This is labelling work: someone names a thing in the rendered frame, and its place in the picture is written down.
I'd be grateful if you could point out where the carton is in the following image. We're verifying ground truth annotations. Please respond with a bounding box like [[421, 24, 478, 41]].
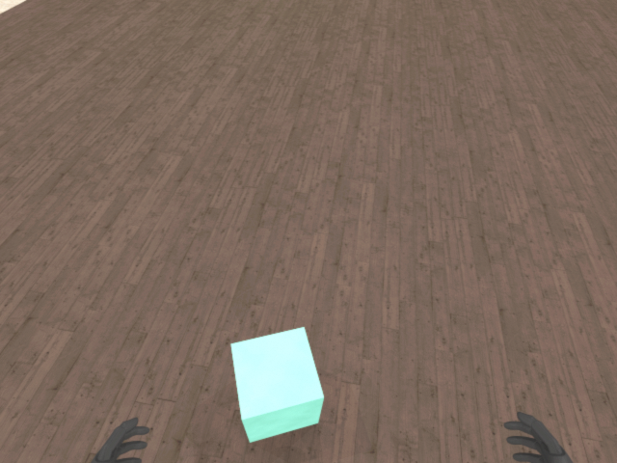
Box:
[[231, 327, 324, 443]]

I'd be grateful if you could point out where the right robot hand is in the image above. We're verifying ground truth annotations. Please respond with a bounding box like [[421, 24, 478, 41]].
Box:
[[504, 412, 573, 463]]

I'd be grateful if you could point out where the left robot hand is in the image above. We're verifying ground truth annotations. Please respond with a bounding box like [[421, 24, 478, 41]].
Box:
[[91, 418, 149, 463]]

